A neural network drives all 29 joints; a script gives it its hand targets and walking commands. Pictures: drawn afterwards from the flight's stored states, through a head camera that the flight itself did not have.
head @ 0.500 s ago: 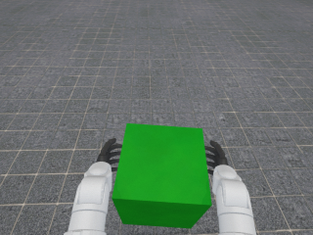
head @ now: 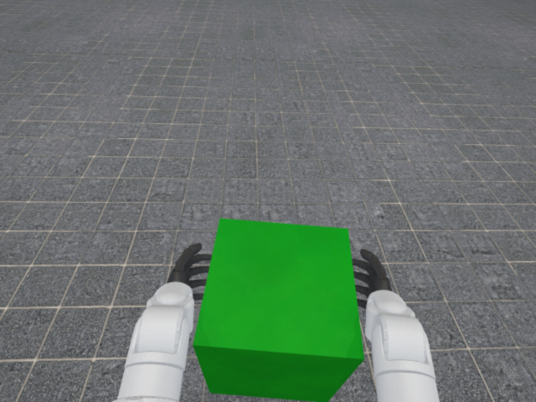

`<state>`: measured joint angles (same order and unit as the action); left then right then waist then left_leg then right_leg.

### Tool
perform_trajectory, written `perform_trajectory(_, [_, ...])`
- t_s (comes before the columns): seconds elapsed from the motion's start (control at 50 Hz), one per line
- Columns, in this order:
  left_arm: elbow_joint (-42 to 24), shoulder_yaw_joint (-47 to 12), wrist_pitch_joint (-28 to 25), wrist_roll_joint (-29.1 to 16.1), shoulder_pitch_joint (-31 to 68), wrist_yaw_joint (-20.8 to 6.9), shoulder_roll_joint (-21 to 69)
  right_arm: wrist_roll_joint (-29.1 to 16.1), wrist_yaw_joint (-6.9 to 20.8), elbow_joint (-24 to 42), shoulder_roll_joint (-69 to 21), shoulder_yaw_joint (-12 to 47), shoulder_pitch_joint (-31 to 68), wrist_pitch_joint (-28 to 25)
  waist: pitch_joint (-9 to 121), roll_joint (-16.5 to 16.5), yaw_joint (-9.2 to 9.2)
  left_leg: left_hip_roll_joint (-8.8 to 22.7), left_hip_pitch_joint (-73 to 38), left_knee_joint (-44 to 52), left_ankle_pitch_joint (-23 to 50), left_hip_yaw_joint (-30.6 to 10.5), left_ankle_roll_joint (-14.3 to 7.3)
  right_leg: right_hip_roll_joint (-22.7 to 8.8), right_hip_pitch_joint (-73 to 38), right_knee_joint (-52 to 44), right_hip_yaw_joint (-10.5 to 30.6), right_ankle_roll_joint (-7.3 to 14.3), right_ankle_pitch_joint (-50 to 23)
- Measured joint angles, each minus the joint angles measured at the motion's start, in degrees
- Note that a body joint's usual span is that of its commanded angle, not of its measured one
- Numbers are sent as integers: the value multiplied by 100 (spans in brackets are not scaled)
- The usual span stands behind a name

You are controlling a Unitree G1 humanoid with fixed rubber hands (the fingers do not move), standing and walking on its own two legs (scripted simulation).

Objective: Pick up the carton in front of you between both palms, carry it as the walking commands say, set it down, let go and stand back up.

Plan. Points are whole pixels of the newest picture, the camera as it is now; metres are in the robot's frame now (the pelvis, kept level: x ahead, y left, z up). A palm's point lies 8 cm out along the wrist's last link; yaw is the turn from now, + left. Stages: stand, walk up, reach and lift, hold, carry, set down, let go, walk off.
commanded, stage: carry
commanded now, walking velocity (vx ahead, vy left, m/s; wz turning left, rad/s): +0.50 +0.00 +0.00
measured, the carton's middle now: (275, 314) +0.29 +0.00 -0.05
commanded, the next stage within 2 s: none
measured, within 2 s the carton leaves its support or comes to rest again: neither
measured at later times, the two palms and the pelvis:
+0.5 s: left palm (217, 199) +0.47 +0.12 +0.04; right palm (370, 208) +0.48 -0.18 +0.03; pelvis +0.19 -0.03 +0.00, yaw +1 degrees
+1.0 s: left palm (228, 146) +0.66 +0.12 +0.03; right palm (354, 150) +0.66 -0.18 +0.04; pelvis +0.37 -0.03 +0.00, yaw +0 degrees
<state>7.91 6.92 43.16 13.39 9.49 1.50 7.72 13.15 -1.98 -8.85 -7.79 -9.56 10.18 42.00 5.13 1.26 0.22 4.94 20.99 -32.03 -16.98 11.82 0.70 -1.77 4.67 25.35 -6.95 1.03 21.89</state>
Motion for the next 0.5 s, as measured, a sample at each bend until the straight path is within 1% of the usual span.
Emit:
perform_trajectory(0.04, [1,5,-5,9,44,0,7,-7,4,11,-2,-28,25,-13,10,25,-5,-43,-130,107,-33,8,-16,-25,-132,-141,8,-61,-3])
perform_trajectory(0.08, [-34,63,-3,21,106,-7,14,-10,1,-21,-16,-49,114,-48,-24,139,-1,-159,-307,323,419,111,-155,-153,-174,-36,76,-155,127])
perform_trajectory(0.1, [-62,112,-10,23,130,-12,15,-3,5,-59,-31,-60,195,-63,-37,168,-4,-191,-353,351,598,179,-233,-226,-69,231,84,-184,225])
perform_trajectory(0.12, [-80,171,-28,20,145,-20,15,15,9,-112,-47,-63,274,-85,-48,156,-25,-202,-367,318,533,230,-293,-268,155,709,89,-187,247])
perform_trajectory(0.14, [-97,214,-46,11,144,-25,16,31,11,-147,-58,-58,325,-100,-60,98,-51,-189,-391,331,417,256,-334,-239,453,1287,132,-169,434])
perform_trajectory(0.18, [-152,212,-63,-7,110,-18,12,26,-6,-106,-57,-11,306,-108,-109,-46,-91,-148,-516,541,339,261,-352,-132,1053,2191,195,-96,808])
perform_trajectory(0.2, [-201,183,-62,-24,76,-17,6,0,-19,-28,-46,26,244,-101,-138,-108,-108,-129,-616,714,381,246,-323,-106,1290,2350,180,-66,827])
perform_trajectory(0.24, [-359,116,-57,-83,-11,-14,-6,-81,-63,199,-18,128,95,-80,-203,-192,-138,-102,-850,1093,497,210,-262,-117,1646,2201,104,-45,580])
perform_trajectory(0.32, [-688,33,-52,-166,-137,-7,-19,-191,-118,575,6,258,-58,-47,-272,-231,-170,-76,-1301,1620,559,145,-151,-231,2065,1320,-33,-84,-286])
perform_trajectory(0.4, [-693,30,-45,-169,-189,-8,-23,-145,-101,567,6,290,-67,-12,-173,-207,-137,-44,-1721,1722,302,95,45,-311,2101,534,-221,-133,-959])
perform_trajectory(0.44, [-590,40,-44,-158,-177,-15,-22,-87,-82,497,3,277,-53,21,-106,-202,-107,8,-1868,1478,-9,46,170,-305,1901,154,-387,-153,-1145])
perform_trajectory(0.46, [-519,55,-44,-146,-141,-26,-19,-52,-70,460,1,257,-31,38,-79,-190,-97,50,-1882,1196,-250,1,240,-295,1744,-5,-470,-133,-1179])
perform_trajectory(0.48, [-394,53,-78,-124,-76,-32,-10,-20,-55,407,-1,191,13,42,-69,-259,-82,172,-1779,720,-535,-52,257,-261,1678,40,-559,-39,-1523])
perform_trajectory(0.5, [-219,50,-131,-88,7,-26,1,3,-40,323,-4,101,57,27,-72,-344,-60,271,-1519,27,-706,-189,237,-214,1687,246,-642,74,-1476])
